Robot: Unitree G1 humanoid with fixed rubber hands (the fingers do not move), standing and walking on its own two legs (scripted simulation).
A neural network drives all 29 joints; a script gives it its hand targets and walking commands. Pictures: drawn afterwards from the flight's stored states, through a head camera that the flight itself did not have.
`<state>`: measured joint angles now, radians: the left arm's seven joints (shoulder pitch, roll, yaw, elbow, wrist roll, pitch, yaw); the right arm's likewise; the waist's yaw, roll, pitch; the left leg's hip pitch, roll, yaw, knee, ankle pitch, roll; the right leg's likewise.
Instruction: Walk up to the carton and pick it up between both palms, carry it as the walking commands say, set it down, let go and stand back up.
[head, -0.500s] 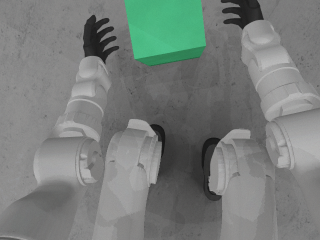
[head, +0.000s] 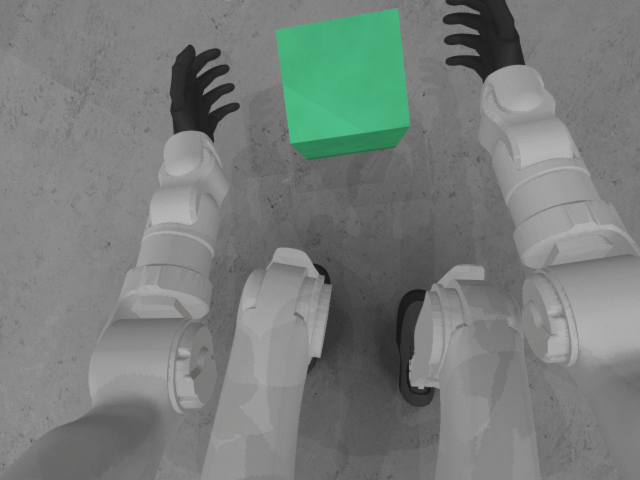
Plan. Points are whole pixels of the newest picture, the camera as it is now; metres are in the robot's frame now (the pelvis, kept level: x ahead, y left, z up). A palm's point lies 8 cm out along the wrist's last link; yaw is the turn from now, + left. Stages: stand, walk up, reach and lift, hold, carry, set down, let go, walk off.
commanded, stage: set down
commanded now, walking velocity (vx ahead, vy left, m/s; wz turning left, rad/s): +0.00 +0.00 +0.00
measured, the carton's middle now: (344, 98) +0.54 +0.06 -0.32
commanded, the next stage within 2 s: let go in 1.02 s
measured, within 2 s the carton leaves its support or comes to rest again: neither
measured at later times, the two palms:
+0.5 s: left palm (98, 87) +0.45 +0.22 +0.01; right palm out of the picture +0.53 -0.11 +0.01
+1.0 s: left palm out of the picture +0.45 +0.22 +0.14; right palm out of the picture +0.53 -0.12 +0.14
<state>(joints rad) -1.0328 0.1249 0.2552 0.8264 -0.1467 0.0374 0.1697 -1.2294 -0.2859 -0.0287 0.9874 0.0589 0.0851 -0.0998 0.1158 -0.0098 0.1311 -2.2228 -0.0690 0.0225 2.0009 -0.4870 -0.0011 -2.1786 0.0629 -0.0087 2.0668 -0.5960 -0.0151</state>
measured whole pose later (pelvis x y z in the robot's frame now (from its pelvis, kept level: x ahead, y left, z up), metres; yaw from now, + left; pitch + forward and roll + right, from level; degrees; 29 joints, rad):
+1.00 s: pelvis +0.05 +0.00 +0.25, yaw -1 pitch +41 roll +0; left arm -0.72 0.00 0.37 0.72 0.05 0.03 0.10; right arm -0.94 -0.17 -0.19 0.93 -0.14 0.07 -0.03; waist 0.13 -0.03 -0.11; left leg -1.47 -0.07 -0.03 1.07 -0.31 0.01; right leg -1.44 0.08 0.06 1.11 -0.38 0.00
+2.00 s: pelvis +0.14 -0.01 +0.36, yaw +0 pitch -1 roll +1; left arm 0.20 0.20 0.04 0.44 0.02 0.09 -0.08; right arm 0.21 -0.21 -0.04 0.45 0.00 0.10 0.05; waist 0.02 -0.01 0.05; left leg -0.16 -0.06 -0.07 0.43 -0.24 0.01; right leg -0.12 0.05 0.06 0.45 -0.30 -0.03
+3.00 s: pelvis +0.19 +0.02 +0.33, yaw +9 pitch +4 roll +0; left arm 0.34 0.28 0.01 0.72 0.02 0.03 0.07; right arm 0.33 -0.24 0.00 0.69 -0.01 0.00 -0.05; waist 0.03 -0.02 -0.08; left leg -0.36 -0.15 -0.16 0.74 -0.44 0.07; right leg -0.22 -0.05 -0.11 0.66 -0.52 0.02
